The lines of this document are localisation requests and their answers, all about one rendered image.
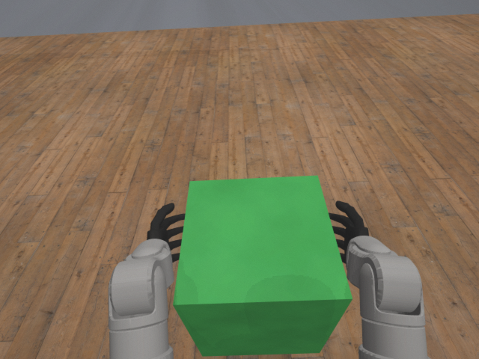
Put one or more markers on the robot left forearm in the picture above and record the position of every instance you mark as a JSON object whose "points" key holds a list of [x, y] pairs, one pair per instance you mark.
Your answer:
{"points": [[138, 304]]}

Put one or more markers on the right robot hand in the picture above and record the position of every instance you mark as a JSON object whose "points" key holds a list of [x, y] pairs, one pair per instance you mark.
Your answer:
{"points": [[354, 226]]}

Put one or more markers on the robot right forearm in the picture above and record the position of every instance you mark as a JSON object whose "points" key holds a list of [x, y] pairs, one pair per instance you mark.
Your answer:
{"points": [[391, 301]]}

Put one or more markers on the left robot hand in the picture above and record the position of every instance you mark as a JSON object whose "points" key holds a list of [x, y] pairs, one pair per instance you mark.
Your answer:
{"points": [[159, 225]]}

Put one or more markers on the carton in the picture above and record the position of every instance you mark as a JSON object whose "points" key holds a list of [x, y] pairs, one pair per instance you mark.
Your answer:
{"points": [[260, 272]]}

